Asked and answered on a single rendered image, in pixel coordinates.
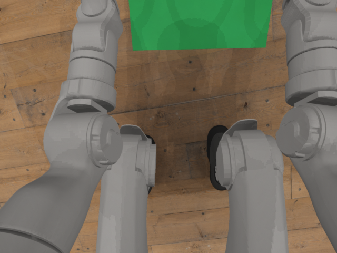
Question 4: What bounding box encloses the right robot forearm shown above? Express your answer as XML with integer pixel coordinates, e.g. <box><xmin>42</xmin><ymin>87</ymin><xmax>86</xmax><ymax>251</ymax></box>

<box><xmin>281</xmin><ymin>0</ymin><xmax>337</xmax><ymax>107</ymax></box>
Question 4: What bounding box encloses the left robot forearm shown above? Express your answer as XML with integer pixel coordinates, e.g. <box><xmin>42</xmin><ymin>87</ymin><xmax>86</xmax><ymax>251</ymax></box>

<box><xmin>43</xmin><ymin>0</ymin><xmax>123</xmax><ymax>144</ymax></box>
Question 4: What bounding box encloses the robot right foot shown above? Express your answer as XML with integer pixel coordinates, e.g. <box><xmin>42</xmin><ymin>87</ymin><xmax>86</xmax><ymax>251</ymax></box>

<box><xmin>207</xmin><ymin>125</ymin><xmax>228</xmax><ymax>191</ymax></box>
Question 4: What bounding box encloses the robot left upper arm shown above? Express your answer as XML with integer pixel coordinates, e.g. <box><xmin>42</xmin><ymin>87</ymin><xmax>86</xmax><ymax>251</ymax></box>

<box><xmin>0</xmin><ymin>112</ymin><xmax>123</xmax><ymax>253</ymax></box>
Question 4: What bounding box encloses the right robot thigh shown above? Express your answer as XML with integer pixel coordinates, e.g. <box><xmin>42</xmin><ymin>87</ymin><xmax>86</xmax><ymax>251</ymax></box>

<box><xmin>216</xmin><ymin>130</ymin><xmax>289</xmax><ymax>253</ymax></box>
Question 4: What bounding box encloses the carton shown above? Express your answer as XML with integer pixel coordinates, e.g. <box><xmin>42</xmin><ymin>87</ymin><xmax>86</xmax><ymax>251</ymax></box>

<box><xmin>128</xmin><ymin>0</ymin><xmax>273</xmax><ymax>51</ymax></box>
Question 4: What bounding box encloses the robot right upper arm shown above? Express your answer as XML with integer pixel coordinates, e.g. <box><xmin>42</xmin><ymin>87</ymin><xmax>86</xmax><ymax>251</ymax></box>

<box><xmin>275</xmin><ymin>103</ymin><xmax>337</xmax><ymax>253</ymax></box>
